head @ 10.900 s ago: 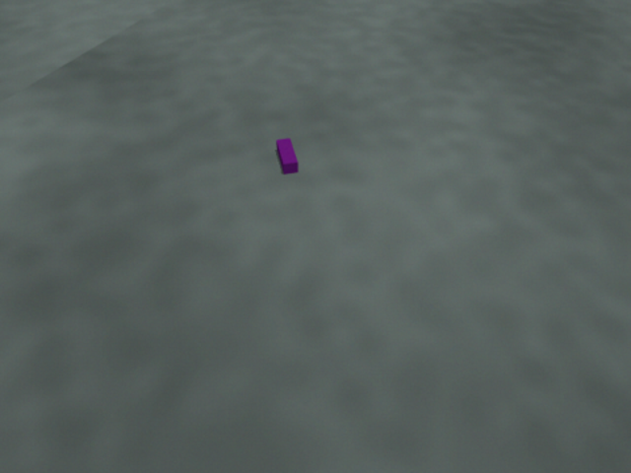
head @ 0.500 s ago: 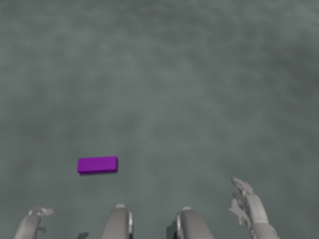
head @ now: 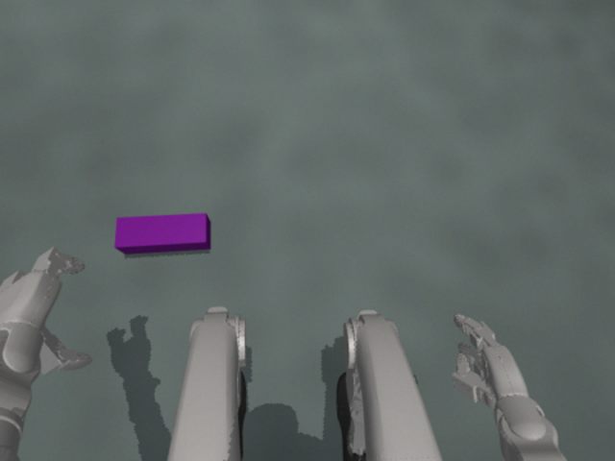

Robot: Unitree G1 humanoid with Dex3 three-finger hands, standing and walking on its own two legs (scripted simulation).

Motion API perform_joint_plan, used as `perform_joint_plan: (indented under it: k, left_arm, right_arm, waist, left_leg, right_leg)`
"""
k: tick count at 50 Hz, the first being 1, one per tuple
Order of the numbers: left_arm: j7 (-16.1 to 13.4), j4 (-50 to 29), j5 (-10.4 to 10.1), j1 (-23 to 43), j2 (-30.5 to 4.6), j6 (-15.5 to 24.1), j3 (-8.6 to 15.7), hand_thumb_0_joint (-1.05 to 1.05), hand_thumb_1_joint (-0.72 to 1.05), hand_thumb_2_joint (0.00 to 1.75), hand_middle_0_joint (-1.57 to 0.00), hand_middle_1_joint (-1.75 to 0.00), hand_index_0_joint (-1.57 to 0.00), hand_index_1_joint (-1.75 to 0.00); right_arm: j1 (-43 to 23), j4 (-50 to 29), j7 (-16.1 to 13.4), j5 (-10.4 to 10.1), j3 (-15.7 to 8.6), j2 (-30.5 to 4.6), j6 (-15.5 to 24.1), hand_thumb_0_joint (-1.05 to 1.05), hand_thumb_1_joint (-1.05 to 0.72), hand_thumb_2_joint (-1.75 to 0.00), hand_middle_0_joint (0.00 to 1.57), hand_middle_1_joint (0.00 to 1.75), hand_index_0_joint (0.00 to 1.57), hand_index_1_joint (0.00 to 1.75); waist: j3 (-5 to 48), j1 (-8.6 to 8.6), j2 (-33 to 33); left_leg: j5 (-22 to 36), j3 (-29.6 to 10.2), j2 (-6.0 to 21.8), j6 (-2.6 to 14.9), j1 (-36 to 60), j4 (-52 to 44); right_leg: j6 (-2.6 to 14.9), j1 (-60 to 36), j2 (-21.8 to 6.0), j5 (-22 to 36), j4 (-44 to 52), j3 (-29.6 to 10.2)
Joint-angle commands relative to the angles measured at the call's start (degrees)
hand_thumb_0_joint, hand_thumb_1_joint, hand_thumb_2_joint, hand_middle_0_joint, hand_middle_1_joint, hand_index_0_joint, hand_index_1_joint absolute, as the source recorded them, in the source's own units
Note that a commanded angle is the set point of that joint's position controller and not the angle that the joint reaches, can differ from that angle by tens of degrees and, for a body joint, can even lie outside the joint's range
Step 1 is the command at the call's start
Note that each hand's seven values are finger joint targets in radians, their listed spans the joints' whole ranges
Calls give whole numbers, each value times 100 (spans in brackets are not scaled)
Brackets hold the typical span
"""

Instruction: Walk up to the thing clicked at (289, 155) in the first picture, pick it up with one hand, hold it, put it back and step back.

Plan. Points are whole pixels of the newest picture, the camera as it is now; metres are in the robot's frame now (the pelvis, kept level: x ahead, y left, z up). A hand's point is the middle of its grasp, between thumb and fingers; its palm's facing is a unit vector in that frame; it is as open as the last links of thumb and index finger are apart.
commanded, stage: rise first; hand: left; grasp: from above
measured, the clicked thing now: (165, 233) +0.51 +0.31 -0.47
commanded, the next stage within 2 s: none
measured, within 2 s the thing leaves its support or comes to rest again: neither
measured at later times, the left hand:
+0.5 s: hand (99, 268) +0.38 +0.35 -0.26, palm faces -0.46 -0.12 -0.88, open 14.1 cm
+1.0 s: hand (110, 253) +0.42 +0.36 -0.31, palm faces -0.46 -0.05 -0.88, open 14.0 cm
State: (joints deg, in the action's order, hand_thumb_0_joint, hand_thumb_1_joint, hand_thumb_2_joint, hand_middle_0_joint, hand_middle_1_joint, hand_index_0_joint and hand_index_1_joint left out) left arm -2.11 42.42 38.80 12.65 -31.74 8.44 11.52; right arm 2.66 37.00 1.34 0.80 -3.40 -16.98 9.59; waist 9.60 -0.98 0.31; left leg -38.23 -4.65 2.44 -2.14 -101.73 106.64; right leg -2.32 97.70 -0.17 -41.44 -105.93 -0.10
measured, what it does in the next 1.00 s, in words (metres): lowers itself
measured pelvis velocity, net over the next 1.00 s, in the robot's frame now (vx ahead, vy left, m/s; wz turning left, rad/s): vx -0.03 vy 0.01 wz -0.12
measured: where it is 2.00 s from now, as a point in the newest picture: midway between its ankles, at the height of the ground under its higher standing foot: (292, 438)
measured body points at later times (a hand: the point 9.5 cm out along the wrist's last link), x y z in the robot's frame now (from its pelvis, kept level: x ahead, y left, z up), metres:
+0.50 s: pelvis -0.04 +0.01 -0.14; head +0.18 +0.06 +0.25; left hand +0.40 +0.36 -0.21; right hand +0.03 -0.28 -0.25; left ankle +0.06 +0.14 -0.47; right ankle +0.05 -0.14 -0.47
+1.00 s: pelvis -0.03 +0.01 -0.16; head +0.22 +0.09 +0.21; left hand +0.44 +0.36 -0.26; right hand +0.05 -0.27 -0.27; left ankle +0.06 +0.14 -0.47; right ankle +0.05 -0.14 -0.47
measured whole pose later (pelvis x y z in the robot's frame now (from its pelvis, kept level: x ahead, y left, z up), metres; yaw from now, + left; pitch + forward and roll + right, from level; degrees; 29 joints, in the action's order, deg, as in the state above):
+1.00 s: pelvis -0.03 +0.01 -0.16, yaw -7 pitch +33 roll -10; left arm -16.0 76.2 74.1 49.0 -52.7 21.8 12.5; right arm 4.0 42.2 7.2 9.0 2.7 -15.3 -1.9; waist 1.8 -8.7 -2.8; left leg -38.7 -11.0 1.1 -1.1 -132.2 137.4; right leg -3.5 124.3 2.6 -41.8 -132.7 2.6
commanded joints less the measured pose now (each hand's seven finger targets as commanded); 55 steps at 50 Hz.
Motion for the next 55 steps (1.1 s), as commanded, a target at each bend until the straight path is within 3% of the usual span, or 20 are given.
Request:
perform_joint_plan:
  k: [1,4,12,14,17,24,27,29,35,41,45,55]
  left_arm:
    - [-281,-302,502,1370,-1919,316,567,0,-56,101,-6,-108,-6,-107]
    - [-277,133,916,2113,-2585,498,744,0,-55,101,-6,-107,-6,-106]
    - [-364,842,1709,3264,-3057,1045,632,0,-57,103,-6,-107,-6,-107]
    - [-448,948,1889,3534,-3365,1199,721,0,-56,102,-6,-106,-7,-106]
    - [-616,1084,2118,3865,-3553,1386,718,0,-57,103,-6,-104,-6,-105]
    - [-1193,1738,2800,4258,-3779,1509,704,0,-54,101,-5,-103,-6,-102]
    - [-1372,1985,3031,4556,-3711,1473,504,0,-53,100,-5,-102,-6,-101]
    - [-1482,2149,3188,4597,-3848,1431,545,0,-52,98,-5,-102,-7,-101]
    - [-1552,2341,3312,4927,-3876,1363,433,0,-52,97,-5,-104,-8,-101]
    - [-1606,2425,3403,5078,-4020,1337,462,0,-52,96,-6,-106,-9,-103]
    - [-1636,2506,3425,5064,-3914,1324,398,0,-53,97,-6,-105,-8,-103]
    - [-1644,2638,3410,5151,-4080,1362,452,0,-53,97,-6,-108,-8,-105]
  right_arm:
    - [799,-248,67,38,-424,-944,16,0,-90,-90,20,30,20,30]
    - [920,-109,93,85,-401,-1006,-112,0,-89,-90,20,30,20,30]
    - [1055,127,170,212,-265,-1086,-426,0,-90,-90,20,30,20,30]
    - [1063,147,191,252,-249,-1134,-511,0,-90,-90,20,30,20,30]
    - [1073,201,228,330,-180,-1161,-622,0,-90,-90,20,30,20,30]
    - [1157,391,312,481,-67,-1241,-870,0,-90,-90,20,30,20,30]
    - [1210,425,346,545,-29,-1250,-966,0,-89,-90,20,30,20,30]
    - [1219,425,369,575,-21,-1259,-1021,0,-90,-90,20,30,20,30]
    - [1287,452,442,684,-29,-1337,-1077,0,-90,-90,20,30,20,30]
    - [1296,480,490,781,74,-1297,-1115,0,-91,-91,20,30,20,30]
    - [1273,469,517,829,114,-1311,-1135,0,-91,-90,20,30,20,30]
    - [1266,446,563,914,232,-1344,-1186,0,-91,-91,20,30,20,30]
  waist:
    - [3382,73,471]
    - [3529,59,260]
    - [3254,-57,686]
    - [3218,-51,813]
    - [3069,-168,1051]
    - [3001,-276,1298]
    - [2998,-435,1363]
    - [2976,-443,1315]
    - [3121,-596,1441]
    - [3104,-601,1753]
    - [3061,-657,1797]
    - [2984,-745,1712]
  left_leg:
    - [1866,317,-110,329,2121,-517]
    - [1378,368,-105,371,1533,-99]
    - [387,286,-110,333,879,345]
    - [159,229,-108,330,794,410]
    - [-75,183,-128,336,616,540]
    - [302,152,-180,306,551,923]
    - [494,139,-178,309,574,1078]
    - [545,182,-206,324,429,1175]
    - [748,44,-151,315,632,1326]
    - [1010,49,-119,303,661,1475]
    - [1113,17,-108,298,668,1532]
    - [1064,-45,-90,329,431,1702]
  right_leg:
    - [317,-951,163,1868,807,314]
    - [291,-879,192,1533,622,323]
    - [366,185,263,584,-78,571]
    - [389,441,285,389,-231,632]
    - [391,682,283,229,-429,701]
    - [430,1227,280,556,-857,817]
    - [432,1323,296,738,-941,861]
    - [420,1310,304,767,-963,853]
    - [397,1435,308,973,-1203,939]
    - [408,1509,340,1182,-1341,949]
    - [404,1573,352,1261,-1425,980]
    - [379,1513,396,1269,-1520,1042]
